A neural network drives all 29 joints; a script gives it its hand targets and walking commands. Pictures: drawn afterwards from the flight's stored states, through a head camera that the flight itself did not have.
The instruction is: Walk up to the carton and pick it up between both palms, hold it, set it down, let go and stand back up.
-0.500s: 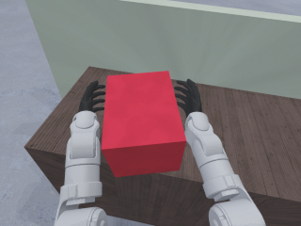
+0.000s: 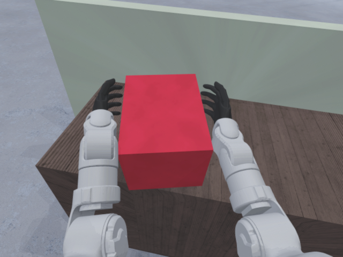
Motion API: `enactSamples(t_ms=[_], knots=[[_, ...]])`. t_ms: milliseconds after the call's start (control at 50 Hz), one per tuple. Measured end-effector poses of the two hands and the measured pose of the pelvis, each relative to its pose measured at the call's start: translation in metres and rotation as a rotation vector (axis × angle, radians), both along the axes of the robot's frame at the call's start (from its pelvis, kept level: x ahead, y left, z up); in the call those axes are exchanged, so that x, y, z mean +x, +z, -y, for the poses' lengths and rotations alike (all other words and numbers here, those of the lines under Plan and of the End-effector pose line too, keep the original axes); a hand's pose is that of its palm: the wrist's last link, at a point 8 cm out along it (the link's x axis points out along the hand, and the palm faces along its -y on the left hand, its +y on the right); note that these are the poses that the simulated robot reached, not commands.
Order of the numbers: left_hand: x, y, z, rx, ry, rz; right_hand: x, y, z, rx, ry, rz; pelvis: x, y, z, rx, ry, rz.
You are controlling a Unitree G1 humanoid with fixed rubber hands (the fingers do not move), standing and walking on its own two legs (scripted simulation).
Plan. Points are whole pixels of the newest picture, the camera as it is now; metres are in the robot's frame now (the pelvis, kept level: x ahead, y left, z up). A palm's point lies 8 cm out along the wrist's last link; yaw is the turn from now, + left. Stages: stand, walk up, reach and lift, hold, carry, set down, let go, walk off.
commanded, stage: hold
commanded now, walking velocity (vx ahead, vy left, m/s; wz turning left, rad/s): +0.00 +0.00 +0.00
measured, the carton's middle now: (163, 129) +0.38 -0.01 +0.12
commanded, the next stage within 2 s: none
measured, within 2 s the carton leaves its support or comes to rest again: neither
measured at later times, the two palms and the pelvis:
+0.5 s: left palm (101, 117) +0.36 +0.13 +0.18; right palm (221, 115) +0.35 -0.13 +0.18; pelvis +0.00 -0.01 +0.00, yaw +1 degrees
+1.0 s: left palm (101, 116) +0.36 +0.13 +0.19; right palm (222, 114) +0.35 -0.14 +0.18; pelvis -0.02 -0.01 +0.00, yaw +0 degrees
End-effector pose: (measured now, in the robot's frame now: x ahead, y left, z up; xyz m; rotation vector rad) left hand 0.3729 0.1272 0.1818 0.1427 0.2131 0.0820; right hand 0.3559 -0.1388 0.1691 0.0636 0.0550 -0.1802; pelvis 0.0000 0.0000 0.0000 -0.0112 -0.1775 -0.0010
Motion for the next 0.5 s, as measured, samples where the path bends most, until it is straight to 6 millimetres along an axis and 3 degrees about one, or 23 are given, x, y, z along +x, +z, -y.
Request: enactSamples(t_ms=[100, 240, 400, 500], knots=[[0.001, -0.005, 0.002, -0.002, 0.010, -0.028, 0.002, -0.008, 0.002, 0.004, 0.003, -0.022, -0.002, 0.000, 0.002, 0.003, -0.003, 0.002], [-0.004, 0.005, 0.004, 0.004, 0.017, 0.032, 0.000, 0.004, 0.004, 0.011, 0.012, 0.042, -0.001, -0.001, 0.007, -0.003, 0.004, 0.016], [-0.006, -0.008, 0.003, -0.009, 0.026, -0.030, -0.003, 0.006, 0.000, -0.004, 0.003, 0.032, -0.001, -0.001, 0.011, -0.002, 0.008, 0.038], [-0.012, -0.004, -0.001, -0.015, 0.036, 0.001, -0.007, 0.010, -0.004, 0.010, 0.009, 0.068, -0.004, -0.001, 0.011, -0.004, 0.014, 0.048]])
